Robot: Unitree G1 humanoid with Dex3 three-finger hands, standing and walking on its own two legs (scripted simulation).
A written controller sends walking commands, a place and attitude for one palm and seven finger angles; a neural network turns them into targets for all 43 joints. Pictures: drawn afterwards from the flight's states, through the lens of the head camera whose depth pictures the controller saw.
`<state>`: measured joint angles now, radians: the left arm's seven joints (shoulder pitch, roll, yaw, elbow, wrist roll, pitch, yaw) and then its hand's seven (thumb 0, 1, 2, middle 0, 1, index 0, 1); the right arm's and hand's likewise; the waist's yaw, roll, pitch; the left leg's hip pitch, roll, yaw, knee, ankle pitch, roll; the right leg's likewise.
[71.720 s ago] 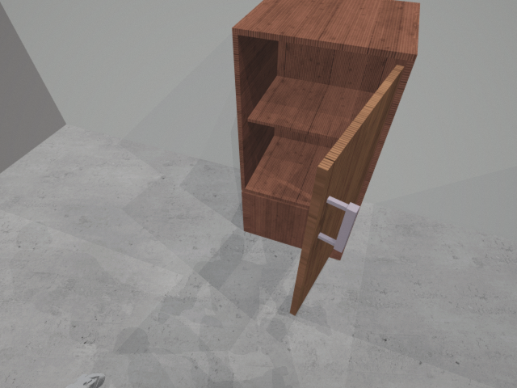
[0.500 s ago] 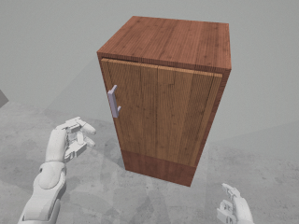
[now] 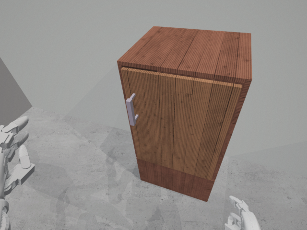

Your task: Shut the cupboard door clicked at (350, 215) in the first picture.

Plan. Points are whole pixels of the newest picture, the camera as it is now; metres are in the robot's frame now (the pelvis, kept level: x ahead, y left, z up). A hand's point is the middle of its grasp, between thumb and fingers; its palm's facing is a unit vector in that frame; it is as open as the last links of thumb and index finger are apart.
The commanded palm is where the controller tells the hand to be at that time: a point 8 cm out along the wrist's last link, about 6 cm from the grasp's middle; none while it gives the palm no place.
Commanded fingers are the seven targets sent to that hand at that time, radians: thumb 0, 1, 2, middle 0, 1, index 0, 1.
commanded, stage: draw the hand back to the body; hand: left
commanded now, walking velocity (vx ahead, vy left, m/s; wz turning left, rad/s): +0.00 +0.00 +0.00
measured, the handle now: (133, 109) +0.58 +0.17 -0.04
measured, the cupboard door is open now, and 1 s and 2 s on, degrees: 0 0 0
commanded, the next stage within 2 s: step back with the hand held close in 0.28 s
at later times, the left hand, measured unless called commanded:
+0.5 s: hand (47, 162) +0.20 +0.25 +0.15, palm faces +0.41 -0.80 -0.44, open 7.4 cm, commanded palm +0.15 +0.29 +0.17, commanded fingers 0.00 0.90 0.90 -0.20 -0.30 -0.20 -0.30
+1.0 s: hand (20, 181) +0.16 +0.28 +0.15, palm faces +0.38 -0.80 -0.46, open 7.4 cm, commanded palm +0.10 +0.32 +0.17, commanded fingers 0.00 0.90 0.90 -0.20 -0.30 -0.20 -0.30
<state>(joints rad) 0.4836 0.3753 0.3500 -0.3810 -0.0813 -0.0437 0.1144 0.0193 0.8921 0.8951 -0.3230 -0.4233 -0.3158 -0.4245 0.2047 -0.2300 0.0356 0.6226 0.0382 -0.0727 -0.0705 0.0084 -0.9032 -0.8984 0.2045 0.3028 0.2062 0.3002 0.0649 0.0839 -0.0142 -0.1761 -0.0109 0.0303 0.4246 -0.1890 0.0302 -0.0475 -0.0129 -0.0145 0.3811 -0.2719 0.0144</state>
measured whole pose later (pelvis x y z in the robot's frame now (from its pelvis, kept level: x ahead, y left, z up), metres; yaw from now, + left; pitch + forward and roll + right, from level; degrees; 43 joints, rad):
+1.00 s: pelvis -0.05 +0.02 -0.01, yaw -1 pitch +1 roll -2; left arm 0.55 0.45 0.40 -0.45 -0.07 -0.17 0.13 0.02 0.89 0.89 -0.22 -0.30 -0.21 -0.30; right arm 0.19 -0.23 0.01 0.54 0.04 0.02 -0.10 0.01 -0.90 -0.90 0.20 0.30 0.21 0.30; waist 0.00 0.03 -0.03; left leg -0.39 0.00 0.04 0.54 -0.17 0.06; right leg -0.26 0.00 -0.01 0.49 -0.24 0.04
